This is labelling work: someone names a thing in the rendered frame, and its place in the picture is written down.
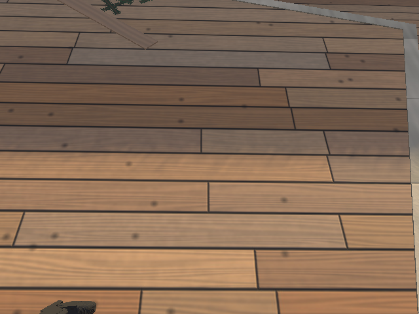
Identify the robot left hand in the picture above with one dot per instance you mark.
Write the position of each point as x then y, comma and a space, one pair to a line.
73, 307

